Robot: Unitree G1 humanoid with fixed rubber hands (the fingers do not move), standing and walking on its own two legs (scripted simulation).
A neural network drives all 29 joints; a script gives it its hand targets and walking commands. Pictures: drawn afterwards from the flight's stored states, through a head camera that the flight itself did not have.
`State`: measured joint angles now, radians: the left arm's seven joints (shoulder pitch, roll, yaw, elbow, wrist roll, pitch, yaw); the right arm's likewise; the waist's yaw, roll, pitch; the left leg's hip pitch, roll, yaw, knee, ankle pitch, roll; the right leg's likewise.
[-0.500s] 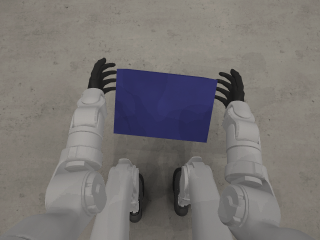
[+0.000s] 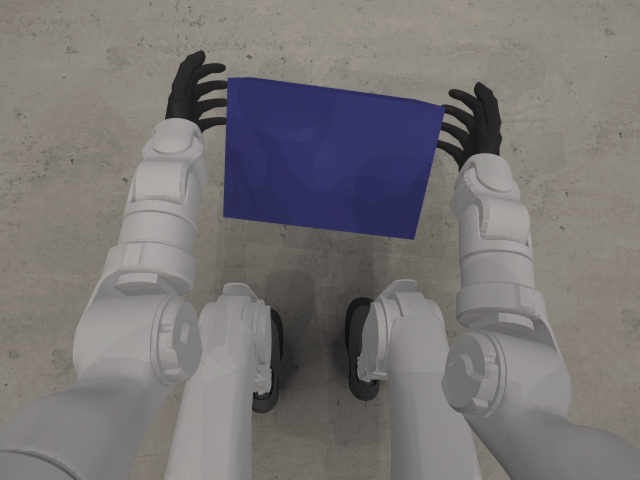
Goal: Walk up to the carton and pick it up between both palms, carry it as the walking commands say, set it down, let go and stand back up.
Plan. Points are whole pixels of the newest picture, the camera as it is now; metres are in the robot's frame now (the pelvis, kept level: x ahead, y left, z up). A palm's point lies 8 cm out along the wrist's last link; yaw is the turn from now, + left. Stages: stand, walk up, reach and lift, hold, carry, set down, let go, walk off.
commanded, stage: set down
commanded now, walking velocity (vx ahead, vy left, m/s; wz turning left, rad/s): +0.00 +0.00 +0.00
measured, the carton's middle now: (327, 153) +0.49 -0.01 -0.20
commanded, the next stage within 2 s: none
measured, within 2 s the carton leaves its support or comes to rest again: neither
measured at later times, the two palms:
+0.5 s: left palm (206, 133) +0.51 +0.16 -0.19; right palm (448, 162) +0.48 -0.18 -0.18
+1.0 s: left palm (224, 140) +0.53 +0.15 -0.27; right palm (441, 156) +0.50 -0.20 -0.25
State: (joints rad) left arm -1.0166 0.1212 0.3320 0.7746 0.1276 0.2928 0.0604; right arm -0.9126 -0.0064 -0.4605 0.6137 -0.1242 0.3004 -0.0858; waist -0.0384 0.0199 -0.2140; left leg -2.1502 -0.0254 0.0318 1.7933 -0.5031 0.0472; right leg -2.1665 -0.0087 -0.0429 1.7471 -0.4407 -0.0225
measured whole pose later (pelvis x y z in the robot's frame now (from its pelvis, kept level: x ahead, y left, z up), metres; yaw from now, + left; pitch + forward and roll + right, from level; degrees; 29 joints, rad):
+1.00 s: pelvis +0.00 +0.00 -0.10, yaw -1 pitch +43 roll -3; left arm -1.33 0.29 0.09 1.04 -0.08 0.17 0.07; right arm -1.25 -0.24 -0.33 0.99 0.09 0.16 -0.12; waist -0.05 -0.03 0.14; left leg -2.35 -0.02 0.04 2.17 -0.57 0.06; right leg -2.37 0.01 -0.05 2.11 -0.50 -0.01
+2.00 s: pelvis +0.00 +0.00 -0.12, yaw -1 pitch +39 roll -2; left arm -1.42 0.29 0.23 1.07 0.05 0.13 -0.02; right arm -1.35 -0.29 -0.36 1.08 0.11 0.11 -0.05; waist -0.04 -0.05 0.26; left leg -2.33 -0.01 0.03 2.27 -0.62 0.06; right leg -2.35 0.02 -0.05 2.21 -0.53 -0.02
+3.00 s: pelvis +0.00 +0.00 -0.12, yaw -1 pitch +36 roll -2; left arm -1.38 0.42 -0.03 1.20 -0.20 -0.01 0.05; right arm -1.38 -0.33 -0.15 1.25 0.27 -0.02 -0.09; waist -0.05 -0.04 0.37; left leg -2.29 -0.02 0.03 2.28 -0.63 0.05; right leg -2.31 0.01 -0.06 2.22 -0.55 -0.01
